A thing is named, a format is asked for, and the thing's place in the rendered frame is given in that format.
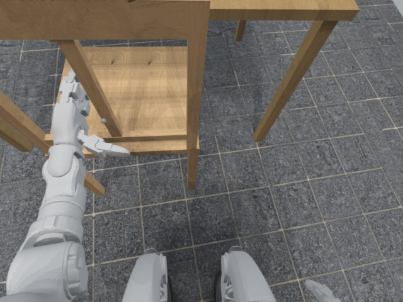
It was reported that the robot left hand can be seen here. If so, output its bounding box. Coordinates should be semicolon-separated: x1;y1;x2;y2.
52;68;130;158

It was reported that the left robot upper arm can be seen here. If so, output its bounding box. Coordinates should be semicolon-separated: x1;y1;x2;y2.
0;241;88;302

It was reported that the robot right shin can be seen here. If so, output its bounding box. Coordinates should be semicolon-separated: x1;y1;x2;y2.
221;246;242;302

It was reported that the robot left thigh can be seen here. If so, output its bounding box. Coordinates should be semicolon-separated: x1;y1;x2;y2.
122;253;167;302

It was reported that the table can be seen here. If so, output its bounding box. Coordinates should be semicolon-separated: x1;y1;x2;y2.
0;0;359;152

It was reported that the robot right hand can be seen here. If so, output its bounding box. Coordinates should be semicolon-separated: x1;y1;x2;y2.
305;279;341;302

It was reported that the chair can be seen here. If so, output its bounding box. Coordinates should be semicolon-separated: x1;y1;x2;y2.
0;0;210;196

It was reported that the left robot forearm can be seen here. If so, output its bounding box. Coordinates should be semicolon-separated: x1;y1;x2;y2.
6;144;86;295

